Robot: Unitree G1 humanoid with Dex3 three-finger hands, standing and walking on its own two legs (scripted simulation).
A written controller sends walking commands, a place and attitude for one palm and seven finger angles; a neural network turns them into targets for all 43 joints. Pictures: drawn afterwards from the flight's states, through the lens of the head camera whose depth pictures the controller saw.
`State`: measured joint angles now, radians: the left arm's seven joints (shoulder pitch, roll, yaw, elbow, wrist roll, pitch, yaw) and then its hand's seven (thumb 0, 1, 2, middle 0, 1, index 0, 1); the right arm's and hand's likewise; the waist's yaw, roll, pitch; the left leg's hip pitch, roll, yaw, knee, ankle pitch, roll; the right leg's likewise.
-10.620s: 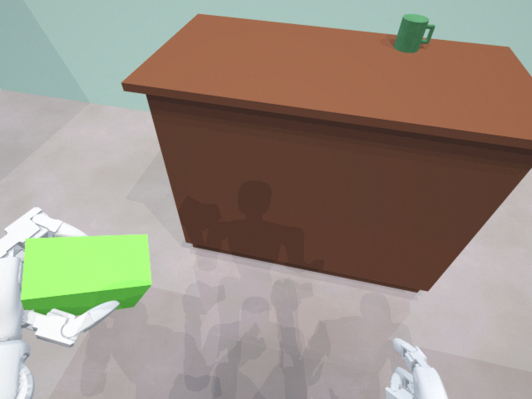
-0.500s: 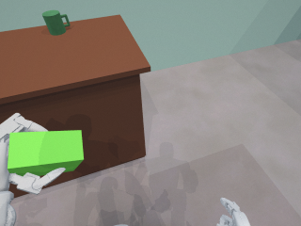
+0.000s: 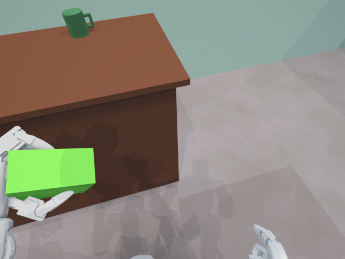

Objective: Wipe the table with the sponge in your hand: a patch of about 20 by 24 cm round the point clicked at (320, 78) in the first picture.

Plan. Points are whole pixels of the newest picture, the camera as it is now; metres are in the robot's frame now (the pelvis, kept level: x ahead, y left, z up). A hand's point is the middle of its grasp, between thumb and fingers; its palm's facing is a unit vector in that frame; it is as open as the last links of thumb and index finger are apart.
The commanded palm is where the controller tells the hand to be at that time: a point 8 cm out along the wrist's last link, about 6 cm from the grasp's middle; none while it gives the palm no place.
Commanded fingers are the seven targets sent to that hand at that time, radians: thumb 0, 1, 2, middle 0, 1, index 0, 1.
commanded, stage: take the last steps up to it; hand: left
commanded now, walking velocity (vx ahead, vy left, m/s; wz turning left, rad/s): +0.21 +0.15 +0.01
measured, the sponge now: (64, 174) +0.23 +0.20 +0.16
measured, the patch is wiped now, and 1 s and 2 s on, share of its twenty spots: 0.00 0.00 0.00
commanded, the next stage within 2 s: come to a stop and stand still in 0.38 s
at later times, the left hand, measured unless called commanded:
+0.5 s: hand (24, 132) +0.30 +0.29 +0.18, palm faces +0.34 -0.80 -0.50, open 10.1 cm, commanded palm +0.24 +0.34 +0.19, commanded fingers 0.00 0.10 1.30 -1.20 -1.60 -1.20 -1.60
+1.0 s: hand (21, 127) +0.31 +0.31 +0.18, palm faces +0.31 -0.83 -0.47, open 10.1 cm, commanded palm +0.26 +0.35 +0.19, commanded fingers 0.00 0.10 1.30 -1.20 -1.60 -1.20 -1.60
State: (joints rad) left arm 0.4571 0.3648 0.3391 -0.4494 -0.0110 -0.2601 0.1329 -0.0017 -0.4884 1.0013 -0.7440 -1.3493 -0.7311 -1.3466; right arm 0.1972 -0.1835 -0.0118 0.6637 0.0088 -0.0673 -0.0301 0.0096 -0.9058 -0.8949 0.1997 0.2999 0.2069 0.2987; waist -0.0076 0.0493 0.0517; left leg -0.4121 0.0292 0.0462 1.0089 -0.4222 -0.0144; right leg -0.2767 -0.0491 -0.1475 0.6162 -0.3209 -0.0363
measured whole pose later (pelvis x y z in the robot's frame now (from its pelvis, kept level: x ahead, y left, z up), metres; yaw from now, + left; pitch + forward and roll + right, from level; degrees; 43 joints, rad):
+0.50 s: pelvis +0.08 +0.07 +0.00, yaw -1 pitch +0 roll +0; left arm 0.50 0.41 0.38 -0.54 -0.03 -0.24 0.15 0.00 -0.49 1.00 -0.75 -1.35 -0.73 -1.35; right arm 0.20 -0.15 0.01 0.59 0.02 -0.11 -0.04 0.01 -0.91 -0.89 0.20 0.30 0.21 0.30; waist -0.01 0.02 0.06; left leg -0.29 0.05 0.15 0.61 -0.31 0.02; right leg -0.30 -0.04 -0.15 0.60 -0.31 -0.01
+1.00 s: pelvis +0.08 +0.08 +0.01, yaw -3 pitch +0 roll -1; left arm 0.51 0.41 0.38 -0.56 -0.04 -0.18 0.14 0.00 -0.49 1.00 -0.75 -1.35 -0.73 -1.35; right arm 0.19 -0.15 0.02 0.54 0.00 -0.08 -0.01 0.01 -0.91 -0.89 0.20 0.30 0.21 0.30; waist -0.01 0.01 0.07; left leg -0.27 0.08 0.10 0.48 -0.21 -0.01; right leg -0.23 0.01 -0.09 0.52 -0.35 0.02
